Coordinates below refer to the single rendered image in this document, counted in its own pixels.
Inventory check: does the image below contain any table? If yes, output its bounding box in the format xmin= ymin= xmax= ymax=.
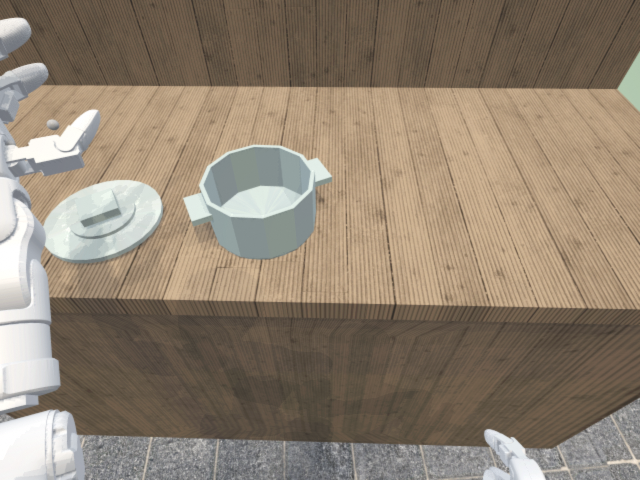
xmin=0 ymin=0 xmax=640 ymax=449

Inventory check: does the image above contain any robot left hand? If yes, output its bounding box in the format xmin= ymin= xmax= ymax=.
xmin=0 ymin=18 xmax=101 ymax=183

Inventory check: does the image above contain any robot left upper arm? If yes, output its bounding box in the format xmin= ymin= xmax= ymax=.
xmin=0 ymin=409 xmax=85 ymax=480

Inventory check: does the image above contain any lid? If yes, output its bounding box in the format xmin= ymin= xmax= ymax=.
xmin=43 ymin=180 xmax=163 ymax=263

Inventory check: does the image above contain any pot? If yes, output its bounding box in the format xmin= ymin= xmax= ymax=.
xmin=183 ymin=145 xmax=332 ymax=260

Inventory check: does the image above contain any knob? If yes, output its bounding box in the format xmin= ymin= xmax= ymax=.
xmin=75 ymin=188 xmax=121 ymax=227

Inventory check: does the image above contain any left robot forearm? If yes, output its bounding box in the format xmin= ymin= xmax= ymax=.
xmin=0 ymin=177 xmax=61 ymax=415

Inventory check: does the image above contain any robot right hand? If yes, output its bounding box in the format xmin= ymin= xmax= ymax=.
xmin=483 ymin=429 xmax=546 ymax=480

